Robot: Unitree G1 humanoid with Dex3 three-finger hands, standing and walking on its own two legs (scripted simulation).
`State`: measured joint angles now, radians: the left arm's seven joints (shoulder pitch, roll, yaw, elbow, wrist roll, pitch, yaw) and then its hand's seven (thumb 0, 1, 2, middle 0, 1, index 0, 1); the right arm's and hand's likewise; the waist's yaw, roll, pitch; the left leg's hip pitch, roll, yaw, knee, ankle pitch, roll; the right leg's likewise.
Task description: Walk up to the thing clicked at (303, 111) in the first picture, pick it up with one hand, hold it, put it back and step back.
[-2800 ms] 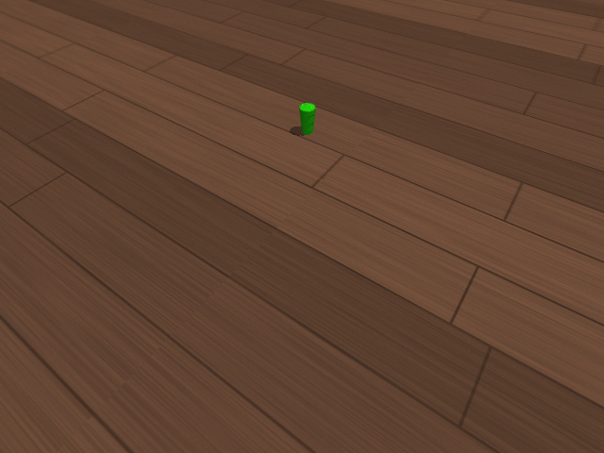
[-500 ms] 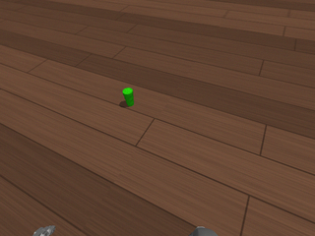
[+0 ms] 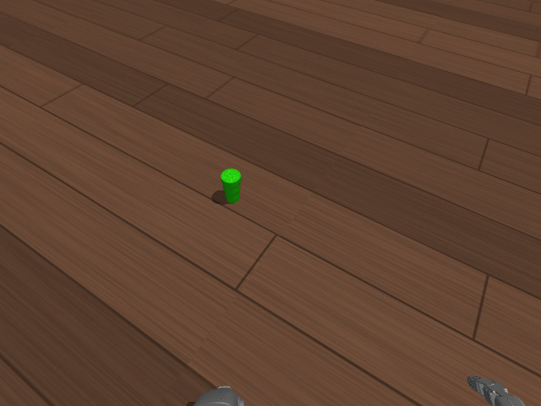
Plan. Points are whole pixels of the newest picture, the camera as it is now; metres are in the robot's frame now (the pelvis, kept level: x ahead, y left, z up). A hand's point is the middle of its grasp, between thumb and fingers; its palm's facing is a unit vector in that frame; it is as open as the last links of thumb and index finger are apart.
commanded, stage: walk up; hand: left
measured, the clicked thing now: (231, 187) +1.07 +0.21 -0.67
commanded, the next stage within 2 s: none
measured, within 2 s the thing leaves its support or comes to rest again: neither
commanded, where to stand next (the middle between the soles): +0.72 +0.01 m, yaw -2 degrees
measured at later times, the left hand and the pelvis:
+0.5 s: hand (165, 275) +0.35 +0.23 -0.11, palm faces -0.05 -0.92 -0.39, open 7.4 cm; pelvis +0.22 -0.03 +0.01, yaw -1 degrees
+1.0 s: hand (145, 239) +0.45 +0.30 -0.14, palm faces -0.06 -0.94 -0.34, open 7.4 cm; pelvis +0.40 +0.02 +0.01, yaw -1 degrees
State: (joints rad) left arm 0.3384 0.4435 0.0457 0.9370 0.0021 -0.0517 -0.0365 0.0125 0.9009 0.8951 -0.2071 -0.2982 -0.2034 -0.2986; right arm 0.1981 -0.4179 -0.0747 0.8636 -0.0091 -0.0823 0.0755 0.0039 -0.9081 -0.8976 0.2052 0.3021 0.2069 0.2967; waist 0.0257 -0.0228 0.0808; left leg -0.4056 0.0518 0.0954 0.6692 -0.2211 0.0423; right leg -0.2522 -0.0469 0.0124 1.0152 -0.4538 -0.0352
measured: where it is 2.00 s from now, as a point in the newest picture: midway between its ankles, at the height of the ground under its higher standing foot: (272, 272)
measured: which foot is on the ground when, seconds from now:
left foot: down 0.00-0.40, up 0.42-0.80, down 0.82-1.00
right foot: up 0.00-0.36, down 0.38-0.84, up 0.86-1.00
